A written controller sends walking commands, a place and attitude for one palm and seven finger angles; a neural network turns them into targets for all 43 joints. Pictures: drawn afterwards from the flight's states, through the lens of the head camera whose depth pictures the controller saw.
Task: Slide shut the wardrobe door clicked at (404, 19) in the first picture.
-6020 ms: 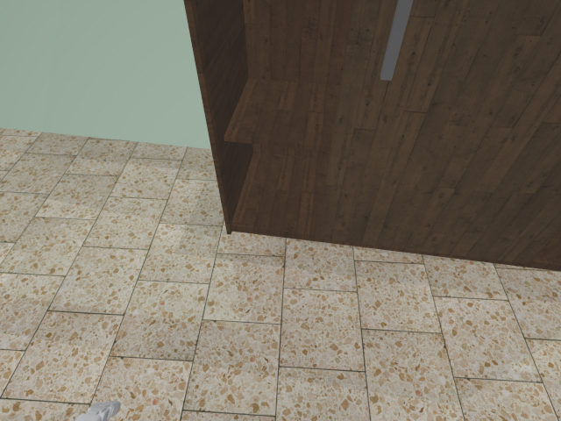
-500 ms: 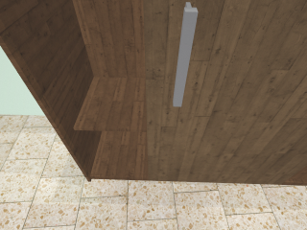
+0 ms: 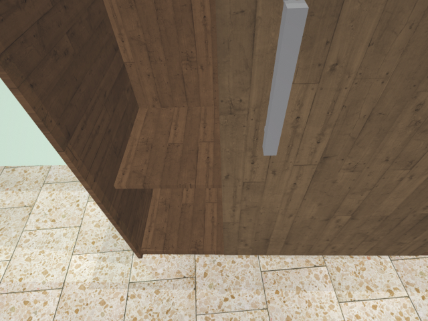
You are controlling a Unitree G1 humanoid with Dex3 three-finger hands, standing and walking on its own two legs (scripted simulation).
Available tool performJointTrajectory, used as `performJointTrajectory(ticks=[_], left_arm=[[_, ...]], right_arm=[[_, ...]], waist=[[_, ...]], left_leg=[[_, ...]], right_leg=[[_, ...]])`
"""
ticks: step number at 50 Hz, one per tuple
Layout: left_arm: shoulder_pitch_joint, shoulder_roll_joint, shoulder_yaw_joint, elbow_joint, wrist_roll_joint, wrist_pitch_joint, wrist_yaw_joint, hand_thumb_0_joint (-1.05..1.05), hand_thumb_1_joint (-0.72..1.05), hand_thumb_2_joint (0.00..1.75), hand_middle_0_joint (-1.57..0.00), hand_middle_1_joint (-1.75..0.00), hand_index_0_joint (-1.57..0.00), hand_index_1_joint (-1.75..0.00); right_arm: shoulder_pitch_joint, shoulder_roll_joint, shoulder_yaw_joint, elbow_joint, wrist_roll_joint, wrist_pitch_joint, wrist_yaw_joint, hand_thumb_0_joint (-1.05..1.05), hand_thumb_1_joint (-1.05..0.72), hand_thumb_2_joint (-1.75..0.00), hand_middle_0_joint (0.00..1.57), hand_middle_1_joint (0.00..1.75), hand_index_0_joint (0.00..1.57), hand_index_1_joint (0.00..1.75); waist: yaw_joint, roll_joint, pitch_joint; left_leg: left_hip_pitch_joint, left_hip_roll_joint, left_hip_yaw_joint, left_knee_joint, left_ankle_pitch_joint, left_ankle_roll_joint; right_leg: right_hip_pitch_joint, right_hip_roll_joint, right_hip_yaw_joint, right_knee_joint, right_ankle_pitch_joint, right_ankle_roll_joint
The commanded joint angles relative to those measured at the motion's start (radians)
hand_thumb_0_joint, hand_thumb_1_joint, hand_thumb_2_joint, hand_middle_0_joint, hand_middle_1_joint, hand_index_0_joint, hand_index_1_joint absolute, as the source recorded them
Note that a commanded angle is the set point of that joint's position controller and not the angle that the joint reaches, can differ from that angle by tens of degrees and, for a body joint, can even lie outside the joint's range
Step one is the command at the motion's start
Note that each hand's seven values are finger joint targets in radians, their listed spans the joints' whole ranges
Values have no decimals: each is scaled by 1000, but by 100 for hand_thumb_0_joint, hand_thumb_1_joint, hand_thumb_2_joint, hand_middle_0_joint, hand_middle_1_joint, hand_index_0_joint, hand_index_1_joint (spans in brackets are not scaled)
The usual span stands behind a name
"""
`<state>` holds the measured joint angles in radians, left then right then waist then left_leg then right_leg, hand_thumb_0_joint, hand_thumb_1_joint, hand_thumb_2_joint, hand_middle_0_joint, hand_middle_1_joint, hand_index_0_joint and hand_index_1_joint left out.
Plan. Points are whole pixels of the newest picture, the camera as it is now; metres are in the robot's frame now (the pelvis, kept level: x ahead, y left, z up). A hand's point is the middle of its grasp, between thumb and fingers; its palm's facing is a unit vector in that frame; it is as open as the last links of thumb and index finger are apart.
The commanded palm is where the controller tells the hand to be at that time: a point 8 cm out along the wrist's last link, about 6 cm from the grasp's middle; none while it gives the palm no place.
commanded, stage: come to a stop and stand still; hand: right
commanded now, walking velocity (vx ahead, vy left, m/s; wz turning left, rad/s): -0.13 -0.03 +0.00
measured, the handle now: (277, 87) +0.46 -0.10 +0.21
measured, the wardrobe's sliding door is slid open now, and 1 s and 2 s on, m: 0.39 0.39 0.39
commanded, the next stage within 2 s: look again from close up in 1.30 s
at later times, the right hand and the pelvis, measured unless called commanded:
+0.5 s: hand out of the picture +0.01 -0.20 -0.17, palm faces -0.01 +0.97 -0.22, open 7.4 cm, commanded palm none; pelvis -0.04 -0.01 +0.00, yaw +1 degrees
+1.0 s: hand out of the picture -0.09 -0.24 -0.17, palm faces +0.01 +0.99 -0.16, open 7.4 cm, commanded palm none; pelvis -0.05 -0.07 +0.01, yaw +1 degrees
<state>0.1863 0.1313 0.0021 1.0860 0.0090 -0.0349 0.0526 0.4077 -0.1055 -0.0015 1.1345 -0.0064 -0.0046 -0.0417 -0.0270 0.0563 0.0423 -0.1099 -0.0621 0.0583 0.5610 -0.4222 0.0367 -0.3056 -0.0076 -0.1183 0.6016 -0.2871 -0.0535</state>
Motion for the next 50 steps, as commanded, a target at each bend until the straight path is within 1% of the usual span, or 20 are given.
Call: performJointTrajectory(ticks=[1, 4, 6, 8, 10, 12, 13, 14, 15, 16, 18, 22, 24, 26, 27, 28, 33, 38, 46, 50], left_arm=[[55, 131, 14, -26, -10, 3, 13, 0, 90, 90, -20, -30, -20, -30], [50, 108, 19, -48, -10, 10, 7, 0, 90, 90, -20, -30, -20, -30], [65, 100, 23, -52, -6, 18, 1, 0, 90, 90, -20, -30, -20, -30], [69, 90, 24, -57, -3, 29, -4, 0, 90, 90, -20, -30, -20, -30], [63, 74, 18, -59, -3, 37, -9, 0, 90, 90, -20, -30, -20, -30], [70, 71, 17, -57, -2, 38, -11, 0, 90, 90, -20, -30, -20, -30], [11, 145, 37, -163, 3, 21, -15, 0, 90, 90, -20, -30, -20, -30], [47, 128, 33, -192, 3, 41, -20, 0, 90, 90, -20, -30, -20, -30], [101, 89, 35, -169, 7, 39, -22, 0, 90, 90, -20, -30, -20, -30], [134, 85, 30, -172, 6, 39, -21, 0, 90, 90, -20, -30, -20, -30], [153, 93, 30, -180, 3, 35, -23, 0, 90, 90, -20, -30, -20, -30], [111, 111, 17, -186, 8, 35, -21, 0, 90, 90, -20, -30, -20, -30], [96, 125, 12, -183, 10, 38, -26, 0, 90, 90, -20, -30, -20, -30], [105, 140, 11, -176, 16, 38, -33, 0, 90, 90, -20, -30, -20, -30], [115, 147, 11, -169, 19, 38, -35, 0, 90, 90, -20, -30, -20, -30], [123, 151, 11, -165, 20, 37, -37, 0, 90, 90, -20, -30, -20, -30], [146, 173, 11, -141, 15, 24, -34, 0, 90, 90, -20, -30, -20, -30], [153, 159, 8, -105, 8, 16, -30, 0, 90, 90, -20, -30, -20, -30], [151, 146, 5, -43, -1, 6, -25, 0, 90, 90, -20, -30, -20, -30], [149, 148, 5, -23, -5, 3, -20, 0, 90, 90, -20, -30, -20, -30]], right_arm=[[68, -102, -11, -32, -4, 4, -17, 0, -90, -90, 20, 30, 20, 30], [80, -116, -16, -37, -14, 0, -18, 0, -90, -90, 20, 30, 20, 30], [79, -132, -24, -51, -17, -11, -26, 0, -90, -90, 20, 30, 20, 30], [68, -148, -28, -64, -17, -16, -31, 0, -90, -90, 20, 30, 20, 30], [60, -148, -23, -76, -16, -14, -31, 0, -90, -90, 20, 30, 20, 30], [36, -144, -22, -95, -13, -9, -28, 0, -90, -90, 20, 30, 20, 30], [51, -150, -16, -137, -22, -34, -59, 0, -90, -90, 20, 30, 20, 30], [2, -209, -25, -174, -20, -45, -58, 0, -90, -90, 20, 30, 20, 30], [-12, -199, -23, -192, -15, -44, -48, 0, -90, -90, 20, 30, 20, 30], [-23, -197, -18, -211, -8, -45, -42, 0, -90, -90, 20, 30, 20, 30], [-48, -216, -25, -245, -1, -45, -31, 0, -90, -90, 20, 30, 20, 30], [-36, -198, -20, -243, -1, -20, -23, 0, -90, -90, 20, 30, 20, 30], [-53, -198, -17, -234, -3, -9, -18, 0, -90, -90, 20, 30, 20, 30], [-75, -195, -15, -232, -6, -1, -13, 0, -90, -90, 20, 30, 20, 30], [-81, -196, -15, -232, -7, 2, -10, 0, -90, -90, 20, 30, 20, 30], [-74, -197, -16, -230, -7, 4, -8, 0, -90, -90, 20, 30, 20, 30], [-30, -174, -11, -203, -9, 5, -1, 0, -90, -90, 20, 30, 20, 30], [-11, -156, -2, -161, -11, 0, 0, 0, -90, -90, 20, 30, 20, 30], [38, -138, 8, -85, -12, -5, -5, 0, -90, -90, 20, 30, 20, 30], [56, -135, 9, -53, -13, -4, -9, 0, -90, -90, 20, 30, 20, 30]], waist=[[-4, -201, 14], [-3, -74, -37], [9, 0, -101], [12, 65, -101], [12, 87, -53], [17, 50, -32], [29, 118, 80], [74, 84, 72], [86, 78, -5], [88, 71, -72], [80, 24, -139], [33, -68, -17], [19, -50, 20], [30, -72, 76], [31, -91, 98], [28, -89, 96], [6, -117, 10], [10, -73, 15], [18, -71, -5], [21, -77, -11]], left_leg=[[-126, 122, -66, -19, 18, -42], [-76, 156, -97, -151, 355, -35], [-31, 210, -147, -145, 669, -46], [28, 248, -159, -122, 894, -51], [26, 257, -157, -126, 913, -53], [-22, 238, -146, -139, 757, -39], [-195, 228, -253, -165, 1274, -126], [-68, 283, -217, -140, 1431, -126], [-25, 285, -172, -82, 1411, -105], [14, 256, -146, -28, 1339, -45], [36, 239, -152, 14, 1137, 17], [-80, 184, -155, -56, 643, -2], [-85, 166, -160, -118, 328, 18], [-150, 157, -166, -167, 20, 56], [-171, 145, -160, -173, -65, 61], [-172, 137, -152, -170, -98, 58], [-107, 94, -79, -88, -2, 30], [-106, 111, -86, -126, 52, 25], [-135, 131, -85, -159, 112, 6], [-150, 134, -82, -153, 124, -4]], right_leg=[[138, -253, 260, -225, 718, -133], [153, -169, 200, -160, 596, -70], [153, -121, 137, -99, 477, -23], [79, -84, 96, -93, 300, 7], [23, -62, 84, -103, 166, 19], [57, -73, 100, -132, 207, 16], [66, -47, 24, 96, 160, 35], [-72, -5, 44, 121, -52, 28], [-60, 11, 57, 120, -82, 3], [-16, 17, 63, 95, -45, -4], [36, 23, 67, 5, 37, -6], [19, -46, 159, -49, 181, -26], [-27, -61, 205, -86, 119, -29], [-51, -60, 228, -137, -21, -22], [-68, -61, 249, -168, -77, -24], [-80, -66, 265, -197, -124, -28], [-53, -125, 384, -339, -202, -65], [-17, -123, 362, -361, -158, -56], [107, -121, 342, -364, -6, -39], [163, -128, 343, -366, 92, 0]])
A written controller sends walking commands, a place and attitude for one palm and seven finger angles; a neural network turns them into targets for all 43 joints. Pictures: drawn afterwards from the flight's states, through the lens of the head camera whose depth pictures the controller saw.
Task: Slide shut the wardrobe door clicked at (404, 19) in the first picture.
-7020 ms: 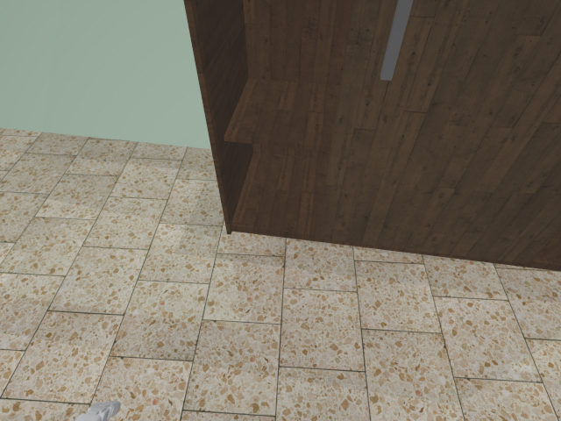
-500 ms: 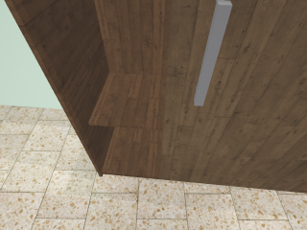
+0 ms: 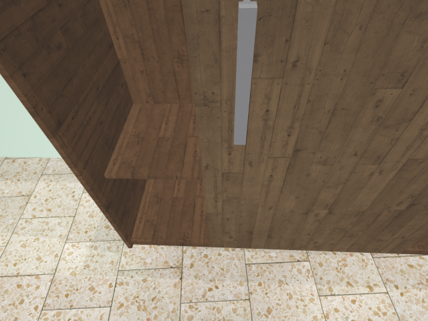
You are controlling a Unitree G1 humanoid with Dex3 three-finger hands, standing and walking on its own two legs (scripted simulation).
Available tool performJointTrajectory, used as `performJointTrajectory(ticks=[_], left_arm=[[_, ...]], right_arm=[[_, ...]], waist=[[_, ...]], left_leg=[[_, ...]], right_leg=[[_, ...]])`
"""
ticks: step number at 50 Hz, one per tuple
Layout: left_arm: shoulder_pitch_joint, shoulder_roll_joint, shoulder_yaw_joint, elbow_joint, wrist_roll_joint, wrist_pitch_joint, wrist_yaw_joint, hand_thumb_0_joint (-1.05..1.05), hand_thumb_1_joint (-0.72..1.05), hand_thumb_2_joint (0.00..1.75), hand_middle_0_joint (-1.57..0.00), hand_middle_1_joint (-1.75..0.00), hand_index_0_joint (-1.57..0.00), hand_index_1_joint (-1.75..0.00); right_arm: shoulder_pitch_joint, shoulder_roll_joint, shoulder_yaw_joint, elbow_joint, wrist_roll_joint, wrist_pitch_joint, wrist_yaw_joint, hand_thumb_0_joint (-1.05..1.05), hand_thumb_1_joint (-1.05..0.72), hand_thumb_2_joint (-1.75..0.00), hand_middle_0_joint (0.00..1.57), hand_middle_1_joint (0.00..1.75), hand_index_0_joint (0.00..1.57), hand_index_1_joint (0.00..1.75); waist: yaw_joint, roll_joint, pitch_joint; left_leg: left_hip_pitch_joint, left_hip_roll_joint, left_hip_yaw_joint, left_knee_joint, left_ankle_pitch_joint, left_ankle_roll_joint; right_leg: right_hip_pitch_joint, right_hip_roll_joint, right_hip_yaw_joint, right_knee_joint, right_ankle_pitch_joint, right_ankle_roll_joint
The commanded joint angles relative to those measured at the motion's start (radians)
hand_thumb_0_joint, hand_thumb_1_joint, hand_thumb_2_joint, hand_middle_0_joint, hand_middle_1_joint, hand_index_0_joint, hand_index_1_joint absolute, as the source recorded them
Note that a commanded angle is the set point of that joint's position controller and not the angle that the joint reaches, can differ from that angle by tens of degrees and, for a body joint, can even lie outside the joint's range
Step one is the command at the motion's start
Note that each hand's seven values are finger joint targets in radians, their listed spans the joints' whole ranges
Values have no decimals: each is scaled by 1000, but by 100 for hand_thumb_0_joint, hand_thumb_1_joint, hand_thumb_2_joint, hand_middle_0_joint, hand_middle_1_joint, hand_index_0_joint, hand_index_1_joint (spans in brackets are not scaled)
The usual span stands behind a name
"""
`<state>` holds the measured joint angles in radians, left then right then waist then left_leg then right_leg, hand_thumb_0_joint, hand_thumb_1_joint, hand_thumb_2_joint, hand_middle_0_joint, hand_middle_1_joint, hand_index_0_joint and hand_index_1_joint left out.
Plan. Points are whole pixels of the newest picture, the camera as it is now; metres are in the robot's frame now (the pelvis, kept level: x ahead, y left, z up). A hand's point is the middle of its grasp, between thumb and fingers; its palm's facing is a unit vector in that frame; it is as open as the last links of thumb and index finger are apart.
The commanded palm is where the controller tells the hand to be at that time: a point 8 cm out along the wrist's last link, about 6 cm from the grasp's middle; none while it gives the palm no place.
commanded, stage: come to a stop and stand still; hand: right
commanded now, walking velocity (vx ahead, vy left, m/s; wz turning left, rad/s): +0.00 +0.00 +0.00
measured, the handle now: (242, 80) +0.50 -0.03 +0.20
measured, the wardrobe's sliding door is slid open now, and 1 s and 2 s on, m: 0.39 0.39 0.39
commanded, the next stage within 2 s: look again from close up in 0.30 s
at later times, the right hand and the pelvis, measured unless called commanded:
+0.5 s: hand out of the picture -0.04 -0.18 -0.18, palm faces +0.02 +0.98 -0.17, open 7.4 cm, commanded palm none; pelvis +0.00 -0.01 +0.00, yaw +1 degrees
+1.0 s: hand out of the picture -0.04 -0.14 -0.18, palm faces +0.04 +0.99 -0.15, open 7.4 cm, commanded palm none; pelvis +0.00 +0.02 +0.00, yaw +0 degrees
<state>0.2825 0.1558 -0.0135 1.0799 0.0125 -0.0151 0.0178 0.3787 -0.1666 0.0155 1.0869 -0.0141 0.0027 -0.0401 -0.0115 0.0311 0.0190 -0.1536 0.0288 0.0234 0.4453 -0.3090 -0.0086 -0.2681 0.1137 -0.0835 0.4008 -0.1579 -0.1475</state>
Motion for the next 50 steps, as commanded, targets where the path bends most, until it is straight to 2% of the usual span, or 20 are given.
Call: performJointTrajectory(ticks=[1, 7, 9, 10, 12, 13, 14, 17, 20, 22, 23, 25, 28, 29, 38, 39, 43, 45, 47, 50], left_arm=[[52, 124, 21, -14, -9, -17, 16, 0, 90, 90, -20, -30, -20, -30], [30, 130, 20, 0, -10, -14, 16, 0, 90, 90, -20, -30, -20, -30], [26, 129, 20, 3, -11, -14, 15, 0, 90, 90, -20, -30, -20, -30], [24, 130, 21, 4, -10, -15, 15, 0, 90, 90, -20, -30, -20, -30], [27, 130, 21, 10, -10, -17, 16, 0, 90, 90, -20, -30, -20, -30], [25, 130, 21, 12, -10, -17, 16, 0, 90, 90, -20, -30, -20, -30], [26, 128, 21, 11, -11, -15, 16, 0, 90, 90, -20, -30, -20, -30], [32, 132, 21, 16, -10, -15, 17, 0, 90, 90, -20, -30, -20, -30], [32, 129, 22, 18, -10, -14, 17, 0, 90, 90, -20, -30, -20, -30], [38, 128, 22, 21, -9, -15, 17, 0, 90, 90, -20, -30, -20, -30], [43, 128, 23, 23, -10, -14, 17, 0, 90, 90, -20, -30, -20, -30], [40, 124, 22, 25, -10, -14, 15, 0, 90, 90, -20, -30, -20, -30], [49, 120, 22, 32, -8, -15, 15, 0, 90, 90, -20, -30, -20, -30], [54, 117, 21, 35, -9, -13, 15, 0, 90, 90, -20, -30, -20, -30], [67, 103, 20, 43, -8, -14, 12, 0, 90, 90, -20, -30, -20, -30], [66, 101, 19, 44, -10, -13, 12, 0, 90, 90, -20, -30, -20, -30], [71, 94, 17, 44, -8, -15, 11, 0, 90, 90, -20, -30, -20, -30], [68, 93, 15, 44, -10, -15, 11, 0, 90, 90, -20, -30, -20, -30], [72, 91, 13, 43, -9, -17, 12, 0, 90, 90, -20, -30, -20, -30], [66, 88, 12, 42, -10, -16, 13, 0, 90, 90, -20, -30, -20, -30]], right_arm=[[93, -71, -7, 1, -5, -10, -12, 0, -90, -90, 20, 30, 20, 30], [120, -66, -5, 27, -8, -7, -13, 0, -90, -90, 20, 30, 20, 30], [122, -69, -5, 29, -9, -9, -14, 0, -90, -90, 20, 30, 20, 30], [119, -67, -6, 31, -8, -9, -14, 0, -90, -90, 20, 30, 20, 30], [121, -66, -6, 32, -7, -8, -15, 0, -90, -90, 20, 30, 20, 30], [124, -67, -6, 32, -7, -8, -15, 0, -90, -90, 20, 30, 20, 30], [121, -71, -6, 31, -7, -7, -15, 0, -90, -90, 20, 30, 20, 30], [116, -69, -8, 31, -7, -2, -16, 0, -90, -90, 20, 30, 20, 30], [118, -73, -11, 29, -8, -1, -16, 0, -90, -90, 20, 30, 20, 30], [114, -72, -12, 28, -7, -1, -16, 0, -90, -90, 20, 30, 20, 30], [110, -72, -13, 26, -7, 0, -16, 0, -90, -90, 20, 30, 20, 30], [107, -74, -13, 26, -7, -2, -15, 0, -90, -90, 20, 30, 20, 30], [104, -71, -15, 26, -5, -3, -15, 0, -90, -90, 20, 30, 20, 30], [100, -75, -14, 23, -5, -4, -15, 0, -90, -90, 20, 30, 20, 30], [103, -65, -13, 23, -3, -10, -14, 0, -90, -90, 20, 30, 20, 30], [102, -68, -13, 21, -3, -11, -14, 0, -90, -90, 20, 30, 20, 30], [104, -59, -11, 22, -1, -16, -14, 0, -90, -90, 20, 30, 20, 30], [102, -60, -9, 21, -1, -17, -14, 0, -90, -90, 20, 30, 20, 30], [110, -57, -8, 24, 0, -19, -14, 0, -90, -90, 20, 30, 20, 30], [108, -52, -7, 24, -1, -20, -15, 0, -90, -90, 20, 30, 20, 30]], waist=[[4, -52, 12], [1, -48, 33], [-2, -25, 34], [0, -30, 30], [2, -36, 20], [0, -46, 15], [-1, -31, 30], [0, -46, 41], [-6, -50, 40], [-5, -44, 32], [-4, -41, 38], [-10, -25, 44], [-5, -34, 32], [-7, -18, 43], [-1, -29, 41], [-4, -11, 50], [4, -24, 38], [4, -27, 54], [4, -30, 37], [5, -13, 55]], left_leg=[[-111, 44, -47, -34, 8, 38], [-110, 52, -56, -49, 13, 32], [-101, 55, -59, -60, 24, 31], [-99, 56, -61, -60, 31, 32], [-104, 55, -58, -52, 30, 30], [-105, 57, -60, -53, 29, 28], [-100, 54, -57, -57, 25, 29], [-113, 51, -56, -37, 16, 26], [-107, 51, -59, -40, 6, 29], [-107, 51, -58, -36, 10, 29], [-107, 49, -59, -35, 9, 29], [-87, 55, -64, -56, 16, 32], [-91, 54, -62, -54, 21, 35], [-83, 54, -60, -63, 19, 35], [-75, 62, -67, -82, 37, 40], [-66, 64, -65, -92, 36, 40], [-69, 69, -74, -100, 55, 45], [-70, 71, -74, -107, 56, 45], [-70, 73, -73, -107, 67, 44], [-71, 77, -76, -117, 74, 44]], right_leg=[[136, -252, 308, -171, -31, 101], [126, -244, 296, -192, -79, 132], [119, -242, 290, -185, -69, 127], [125, -239, 283, -183, -54, 123], [145, -240, 285, -186, -34, 146], [152, -240, 283, -186, -31, 140], [134, -241, 286, -185, -43, 136], [137, -245, 297, -206, -51, 156], [120, -246, 298, -216, -90, 132], [128, -246, 304, -220, -87, 159], [124, -247, 304, -222, -89, 158], [92, -242, 295, -218, -111, 129], [116, -237, 291, -218, -97, 136], [99, -238, 293, -213, -105, 128], [91, -224, 271, -200, -101, 115], [76, -223, 269, -193, -104, 107], [97, -212, 248, -170, -53, 103], [87, -210, 242, -162, -45, 99], [110, -212, 238, -153, -16, 97], [101, -211, 229, -142, -2, 93]])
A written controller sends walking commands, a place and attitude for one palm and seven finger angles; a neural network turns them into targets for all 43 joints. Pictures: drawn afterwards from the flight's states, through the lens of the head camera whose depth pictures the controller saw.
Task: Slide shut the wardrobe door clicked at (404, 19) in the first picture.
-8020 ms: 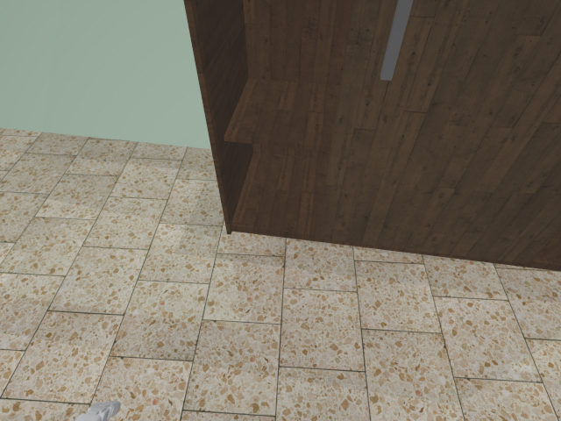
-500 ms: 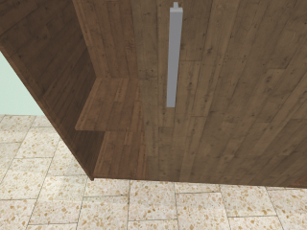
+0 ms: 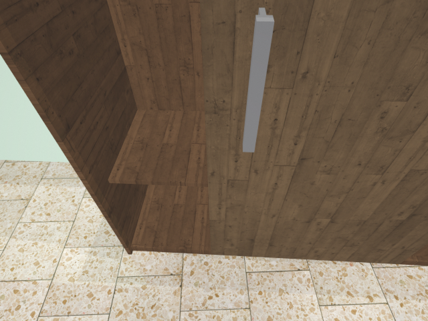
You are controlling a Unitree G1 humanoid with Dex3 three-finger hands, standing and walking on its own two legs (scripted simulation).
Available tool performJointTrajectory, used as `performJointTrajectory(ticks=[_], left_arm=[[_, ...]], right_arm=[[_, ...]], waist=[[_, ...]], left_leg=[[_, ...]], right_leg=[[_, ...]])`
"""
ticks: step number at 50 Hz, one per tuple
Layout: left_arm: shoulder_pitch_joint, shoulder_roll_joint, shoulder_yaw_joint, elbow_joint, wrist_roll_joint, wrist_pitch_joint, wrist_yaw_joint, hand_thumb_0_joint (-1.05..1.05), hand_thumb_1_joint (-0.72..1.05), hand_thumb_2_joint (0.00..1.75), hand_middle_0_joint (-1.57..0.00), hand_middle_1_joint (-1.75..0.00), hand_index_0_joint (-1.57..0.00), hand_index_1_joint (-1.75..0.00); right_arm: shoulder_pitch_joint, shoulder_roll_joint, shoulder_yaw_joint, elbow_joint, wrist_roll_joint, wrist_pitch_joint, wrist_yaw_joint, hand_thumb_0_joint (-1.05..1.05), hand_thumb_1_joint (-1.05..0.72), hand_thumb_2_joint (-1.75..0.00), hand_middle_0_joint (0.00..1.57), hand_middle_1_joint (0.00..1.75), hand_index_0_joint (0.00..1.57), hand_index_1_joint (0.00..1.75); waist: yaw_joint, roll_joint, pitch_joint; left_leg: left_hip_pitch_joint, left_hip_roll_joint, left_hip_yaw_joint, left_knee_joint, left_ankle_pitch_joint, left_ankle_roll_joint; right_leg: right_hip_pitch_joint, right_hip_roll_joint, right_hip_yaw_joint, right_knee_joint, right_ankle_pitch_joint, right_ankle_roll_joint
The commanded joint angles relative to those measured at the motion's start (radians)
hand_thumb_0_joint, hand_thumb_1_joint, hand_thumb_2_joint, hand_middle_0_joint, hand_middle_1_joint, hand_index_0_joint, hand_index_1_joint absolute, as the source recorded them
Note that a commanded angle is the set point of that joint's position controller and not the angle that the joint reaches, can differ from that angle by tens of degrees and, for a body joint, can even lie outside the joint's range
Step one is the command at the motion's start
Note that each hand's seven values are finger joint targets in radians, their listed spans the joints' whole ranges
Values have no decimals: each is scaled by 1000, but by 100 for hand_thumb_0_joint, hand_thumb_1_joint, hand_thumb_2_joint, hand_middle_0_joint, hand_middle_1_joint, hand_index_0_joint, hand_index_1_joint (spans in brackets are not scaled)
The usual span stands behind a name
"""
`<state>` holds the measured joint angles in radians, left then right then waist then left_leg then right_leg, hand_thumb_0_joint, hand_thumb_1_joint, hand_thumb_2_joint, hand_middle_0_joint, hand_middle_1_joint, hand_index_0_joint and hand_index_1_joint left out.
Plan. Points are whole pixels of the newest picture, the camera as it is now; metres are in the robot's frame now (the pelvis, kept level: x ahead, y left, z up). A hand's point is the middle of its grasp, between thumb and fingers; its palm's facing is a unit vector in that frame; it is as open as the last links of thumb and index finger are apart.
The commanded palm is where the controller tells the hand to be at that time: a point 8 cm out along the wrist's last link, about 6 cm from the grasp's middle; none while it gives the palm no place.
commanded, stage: look again from close up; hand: right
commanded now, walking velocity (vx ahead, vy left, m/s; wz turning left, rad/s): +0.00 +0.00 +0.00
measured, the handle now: (254, 89) +0.50 -0.05 +0.19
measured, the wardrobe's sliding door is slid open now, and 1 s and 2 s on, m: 0.39 0.39 0.39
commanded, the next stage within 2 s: raise the hand with hooked fingers in 0.94 s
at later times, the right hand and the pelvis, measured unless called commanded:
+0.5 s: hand out of the picture -0.03 -0.14 -0.18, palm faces +0.04 +0.99 -0.17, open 7.4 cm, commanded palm none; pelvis +0.01 +0.02 +0.00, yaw +0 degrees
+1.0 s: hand out of the picture -0.01 -0.12 -0.18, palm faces +0.04 +0.99 -0.17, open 7.4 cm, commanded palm none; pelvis +0.02 +0.03 +0.00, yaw +0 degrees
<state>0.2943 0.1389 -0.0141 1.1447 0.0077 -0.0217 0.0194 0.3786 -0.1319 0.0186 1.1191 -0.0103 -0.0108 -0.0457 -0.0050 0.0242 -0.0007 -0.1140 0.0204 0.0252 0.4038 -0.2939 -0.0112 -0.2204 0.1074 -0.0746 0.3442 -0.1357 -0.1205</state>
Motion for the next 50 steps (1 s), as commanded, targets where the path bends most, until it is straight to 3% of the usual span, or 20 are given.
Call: performJointTrajectory(ticks=[1, 14, 22, 24, 29, 37, 50], left_arm=[[56, 104, 11, -22, -6, -9, 11, 0, 90, 90, -20, -30, -20, -30], [46, 104, 7, -27, -6, -7, 13, 0, 90, 90, -20, -30, -20, -30], [49, 106, 5, -26, -5, -12, 14, 0, 90, 90, -20, -30, -20, -30], [42, 101, 2, -23, -7, -10, 14, 0, 90, 90, -20, -30, -20, -30], [41, 99, 1, -20, -7, -7, 14, 0, 90, 90, -20, -30, -20, -30], [48, 100, 0, -20, -5, -14, 16, 0, 90, 90, -20, -30, -20, -30], [46, 100, -2, -21, -5, -10, 19, 0, 90, 90, -20, -30, -20, -30]], right_arm=[[107, -88, -8, -8, -4, -8, -9, 0, -90, -90, 20, 30, 20, 30], [97, -88, -7, -11, -2, -10, -8, 0, -90, -90, 20, 30, 20, 30], [91, -92, -7, -15, 1, -16, -8, 0, -90, -90, 20, 30, 20, 30], [83, -93, -6, -15, 1, -14, -8, 0, -90, -90, 20, 30, 20, 30], [81, -96, -4, -15, 2, -15, -7, 0, -90, -90, 20, 30, 20, 30], [82, -97, -7, -18, 3, -18, -7, 0, -90, -90, 20, 30, 20, 30], [83, -92, -8, -13, 2, -13, -7, 0, -90, -90, 20, 30, 20, 30]], waist=[[1, -6, 75], [-2, -10, 93], [-1, -3, 46], [-6, -5, 86], [-5, -5, 91], [-4, -10, 42], [-5, -16, 86]], left_leg=[[-112, 85, -78, -76, 62, 48], [-108, 86, -80, -90, 60, 51], [-77, 93, -90, -86, 123, 53], [-85, 92, -87, -95, 107, 53], [-88, 93, -92, -102, 94, 55], [-56, 96, -92, -88, 159, 54], [-74, 93, -83, -94, 133, 56]], right_leg=[[57, -202, 218, -81, -14, 67], [53, -203, 209, -61, 5, 63], [78, -200, 193, -28, 94, 64], [53, -200, 193, -33, 77, 63], [50, -198, 187, -34, 55, 67], [74, -198, 183, -14, 132, 66], [68, -201, 188, -17, 124, 63]])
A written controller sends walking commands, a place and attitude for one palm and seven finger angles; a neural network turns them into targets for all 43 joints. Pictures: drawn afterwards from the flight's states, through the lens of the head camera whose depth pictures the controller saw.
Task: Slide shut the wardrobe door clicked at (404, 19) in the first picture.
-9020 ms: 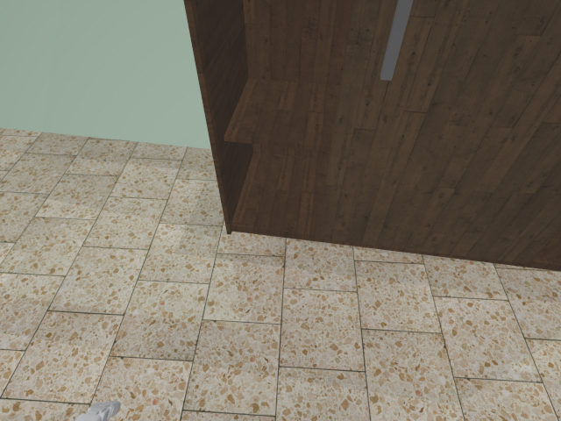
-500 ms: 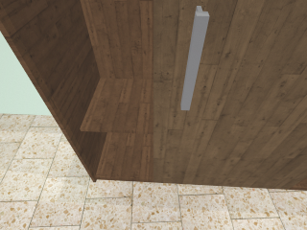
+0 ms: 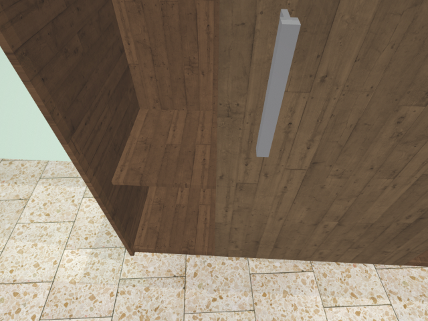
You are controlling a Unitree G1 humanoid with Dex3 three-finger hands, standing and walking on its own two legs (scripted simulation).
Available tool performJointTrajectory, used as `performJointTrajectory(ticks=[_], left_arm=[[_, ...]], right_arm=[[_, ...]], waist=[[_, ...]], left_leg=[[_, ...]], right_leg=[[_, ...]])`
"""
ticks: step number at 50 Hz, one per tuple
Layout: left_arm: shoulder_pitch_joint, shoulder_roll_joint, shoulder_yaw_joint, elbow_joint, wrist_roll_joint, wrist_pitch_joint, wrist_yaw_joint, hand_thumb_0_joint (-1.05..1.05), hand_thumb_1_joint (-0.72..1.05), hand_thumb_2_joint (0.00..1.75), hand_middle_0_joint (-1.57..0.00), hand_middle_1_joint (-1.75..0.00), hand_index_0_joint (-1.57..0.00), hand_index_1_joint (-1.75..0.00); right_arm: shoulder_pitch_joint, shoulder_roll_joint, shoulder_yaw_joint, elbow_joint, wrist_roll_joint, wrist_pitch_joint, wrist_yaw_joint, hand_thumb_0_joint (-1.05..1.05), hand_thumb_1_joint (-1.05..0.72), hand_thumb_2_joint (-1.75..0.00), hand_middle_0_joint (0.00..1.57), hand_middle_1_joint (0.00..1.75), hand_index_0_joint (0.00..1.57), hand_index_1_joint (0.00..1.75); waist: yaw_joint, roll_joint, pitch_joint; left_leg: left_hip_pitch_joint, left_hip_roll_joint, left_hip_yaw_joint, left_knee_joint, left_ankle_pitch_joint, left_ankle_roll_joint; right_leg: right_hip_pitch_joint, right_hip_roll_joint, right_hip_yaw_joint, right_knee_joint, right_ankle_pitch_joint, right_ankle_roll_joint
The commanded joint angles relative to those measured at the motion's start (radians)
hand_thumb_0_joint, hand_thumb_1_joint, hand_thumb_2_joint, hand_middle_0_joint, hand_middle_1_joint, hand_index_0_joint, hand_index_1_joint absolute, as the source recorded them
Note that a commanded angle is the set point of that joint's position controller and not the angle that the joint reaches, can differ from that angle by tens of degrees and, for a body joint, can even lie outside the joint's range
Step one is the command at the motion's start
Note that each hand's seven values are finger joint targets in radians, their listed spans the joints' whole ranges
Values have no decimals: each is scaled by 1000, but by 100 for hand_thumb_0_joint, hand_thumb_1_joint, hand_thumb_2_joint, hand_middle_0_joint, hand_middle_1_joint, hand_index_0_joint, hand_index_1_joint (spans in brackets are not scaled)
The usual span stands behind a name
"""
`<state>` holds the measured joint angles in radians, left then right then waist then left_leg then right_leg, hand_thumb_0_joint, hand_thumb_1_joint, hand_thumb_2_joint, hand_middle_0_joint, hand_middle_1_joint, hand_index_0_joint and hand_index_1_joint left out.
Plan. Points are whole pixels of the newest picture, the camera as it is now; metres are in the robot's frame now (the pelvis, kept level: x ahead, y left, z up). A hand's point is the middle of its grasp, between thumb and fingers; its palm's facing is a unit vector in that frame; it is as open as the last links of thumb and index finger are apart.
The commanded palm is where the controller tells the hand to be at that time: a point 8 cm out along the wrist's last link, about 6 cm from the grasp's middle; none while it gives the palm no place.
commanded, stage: raise the hand with hooked fingers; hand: right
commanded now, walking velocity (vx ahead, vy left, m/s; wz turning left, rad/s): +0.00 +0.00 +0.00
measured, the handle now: (271, 93) +0.48 -0.08 +0.19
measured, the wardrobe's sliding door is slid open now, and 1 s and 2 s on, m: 0.39 0.39 0.39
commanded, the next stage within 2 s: none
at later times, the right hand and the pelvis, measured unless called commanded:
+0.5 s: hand out of the picture +0.14 -0.16 -0.01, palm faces +0.07 +1.00 +0.00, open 8.8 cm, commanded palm +0.12 -0.23 +0.01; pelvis -0.04 +0.03 -0.05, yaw +0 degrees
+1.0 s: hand (374, 272) +0.19 -0.21 +0.09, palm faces +0.03 +1.00 -0.07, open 11.8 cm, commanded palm +0.16 -0.27 +0.11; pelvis -0.04 +0.02 -0.02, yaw +0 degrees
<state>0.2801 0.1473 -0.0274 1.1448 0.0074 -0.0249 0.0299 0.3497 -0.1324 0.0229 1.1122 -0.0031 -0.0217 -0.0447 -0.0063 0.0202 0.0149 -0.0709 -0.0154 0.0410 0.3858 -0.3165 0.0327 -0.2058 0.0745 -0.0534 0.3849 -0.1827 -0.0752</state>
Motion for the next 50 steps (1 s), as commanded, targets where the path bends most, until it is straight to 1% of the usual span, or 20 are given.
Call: performJointTrajectory(ticks=[1, 2, 3, 4, 5, 6, 8, 10, 12, 13, 14, 15, 19, 21, 26, 29, 33, 39, 43, 50], left_arm=[[62, 94, 10, -19, -4, -7, 9, 0, 90, 90, -20, -30, -20, -30], [-17, 115, 9, -105, -2, -21, -5, 0, 90, 90, -20, -30, -20, -30], [51, 314, 72, -459, -43, -141, 33, 0, 90, 90, -20, -30, -20, -30], [-71, 227, 24, -418, -59, -232, 59, 0, 90, 90, -20, -30, -20, -30], [-14, 198, 44, -422, -46, -290, 40, 0, 90, 90, -20, -30, -20, -30], [-11, 166, 42, -403, -70, -304, 39, 0, 90, 90, -20, -30, -20, -30], [-47, 244, 67, -494, -60, -323, 45, 0, 90, 90, -20, -30, -20, -30], [-45, 241, 78, -543, -30, -314, 37, 0, 90, 90, -20, -30, -20, -30], [-109, 237, 99, -582, -16, -302, 22, 0, 90, 90, -20, -30, -20, -30], [-120, 234, 111, -597, -18, -295, 9, 0, 90, 90, -20, -30, -20, -30], [-136, 235, 121, -620, -28, -288, -9, 0, 90, 90, -20, -30, -20, -30], [-153, 245, 121, -666, -30, -283, -19, 0, 90, 90, -20, -30, -20, -30], [-199, 220, 110, -786, -37, -206, 6, 0, 90, 90, -20, -30, -20, -30], [-180, 197, 96, -810, -43, -178, 27, 0, 90, 90, -20, -30, -20, -30], [-89, 190, 72, -763, -29, -194, 49, 0, 90, 90, -20, -30, -20, -30], [-94, 222, 52, -721, -44, -230, 64, 0, 90, 90, -20, -30, -20, -30], [-121, 238, 41, -699, -65, -262, 83, 0, 90, 90, -20, -30, -20, -30], [-153, 219, 30, -691, -65, -284, 73, 0, 90, 90, -20, -30, -20, -30], [-137, 221, 35, -690, -71, -319, 58, 0, 90, 90, -20, -30, -20, -30], [-132, 242, 41, -670, -78, -361, 69, 0, 90, 90, -20, -30, -20, -30]], right_arm=[[114, -93, -12, -5, -4, -3, -7, 0, -90, -90, 20, 30, 20, 30], [123, -102, -6, -6, -32, -39, -38, 0, -90, -90, 20, 30, 20, 30], [-555, -325, -109, -1524, 172, -217, -27, 0, -88, -89, 20, 32, 20, 32], [-522, -398, -147, -1595, 115, -222, -79, 0, -85, -88, 20, 33, 20, 33], [11, -114, -20, -1279, 123, -92, -92, 0, -83, -87, 21, 34, 21, 34], [114, 21, 65, -1179, 154, -33, -90, 0, -81, -86, 21, 36, 21, 36], [5, -81, 1, -1326, 173, -114, -57, 0, -76, -84, 21, 39, 21, 39], [79, -40, -18, -1176, 179, -191, 16, 0, -71, -82, 21, 42, 21, 42], [274, 27, -35, -1012, 227, -317, 143, 0, -67, -80, 22, 45, 22, 45], [318, -2, -92, -990, 253, -386, 217, 0, -64, -79, 22, 47, 22, 47], [368, -64, -167, -949, 274, -437, 299, 0, -62, -78, 22, 48, 22, 48], [331, -124, -208, -1025, 301, -479, 374, 0, -60, -77, 22, 50, 22, 50], [245, -267, -364, -1242, 317, -347, 366, 0, -50, -73, 23, 55, 23, 55], [133, -236, -346, -1361, 335, -337, 313, 0, -46, -71, 23, 58, 23, 58], [-68, -231, -272, -1511, 307, -480, 283, 0, -34, -66, 24, 66, 24, 66], [-184, -251, -225, -1412, 337, -486, 374, 0, -27, -63, 25, 70, 25, 70], [-194, -354, -323, -1291, 366, -349, 449, 0, -18, -59, 25, 76, 25, 76], [-135, -422, -503, -1260, 419, -229, 405, 0, -4, -53, 26, 86, 26, 86], [-135, -367, -453, -1315, 415, -227, 394, 0, 6, -49, 27, 92, 27, 92], [-247, -431, -476, -1378, 401, -174, 388, 0, 22, -42, 28, 102, 28, 102]], waist=[[-4, -12, 61], [-15, 29, 107], [141, -140, -380], [86, -243, -329], [56, -301, -296], [46, -226, -167], [64, -90, -115], [77, 171, -93], [8, 317, -62], [-17, 317, -102], [-62, 216, -128], [-59, 104, -181], [-94, -41, -268], [-38, -9, -229], [52, -132, -231], [86, -87, -159], [34, -55, -201], [-37, 10, -225], [-24, -34, -191], [-27, -73, -193]], left_leg=[[-115, 129, -100, -74, 152, 12], [-155, 147, -141, -62, 511, -19], [-168, 54, -27, 64, 408, -16], [-273, -2, 9, 138, 157, 3], [-331, -2, 28, 227, 6, 12], [-351, 12, 23, 247, -21, -1], [-367, 9, 37, 153, 32, -3], [-453, -2, 49, 158, 39, -8], [-533, -7, 47, 252, 70, -18], [-528, 0, 36, 301, 114, -18], [-492, 17, 7, 348, 213, -6], [-457, 35, -21, 376, 276, -4], [-364, 33, -63, 351, 275, -16], [-412, 35, -107, 294, 169, -38], [-492, 12, -98, 296, 179, -34], [-507, 20, -142, 229, 51, -47], [-391, 53, -186, 142, -38, -64], [-243, 80, -169, 126, 151, -92], [-280, 56, -119, 113, 186, -83], [-271, 12, -26, 88, 141, -36]], right_leg=[[60, -168, 167, -60, 166, 19], [-26, -160, 140, 168, 321, 45], [313, -83, 102, 61, 313, 41], [328, -116, 71, 61, 277, 58], [294, -149, 156, -16, 235, 86], [160, -123, 179, -18, 155, 87], [41, -109, 177, 86, -13, 68], [-78, -82, 158, 213, 13, 56], [-247, -74, 123, 315, 20, 65], [-311, -67, 108, 356, 18, 76], [-344, -56, 97, 386, 53, 89], [-354, -45, 79, 413, 64, 91], [-325, -34, 37, 399, 49, 65], [-323, -45, 43, 411, -29, 56], [-244, -75, 85, 447, 7, 36], [-279, -78, 109, 448, -77, 29], [-263, -77, 113, 391, -99, 27], [-224, -85, 123, 314, -6, 43], [-155, -84, 107, 266, 15, 41], [-23, -80, 108, 173, 46, 26]])
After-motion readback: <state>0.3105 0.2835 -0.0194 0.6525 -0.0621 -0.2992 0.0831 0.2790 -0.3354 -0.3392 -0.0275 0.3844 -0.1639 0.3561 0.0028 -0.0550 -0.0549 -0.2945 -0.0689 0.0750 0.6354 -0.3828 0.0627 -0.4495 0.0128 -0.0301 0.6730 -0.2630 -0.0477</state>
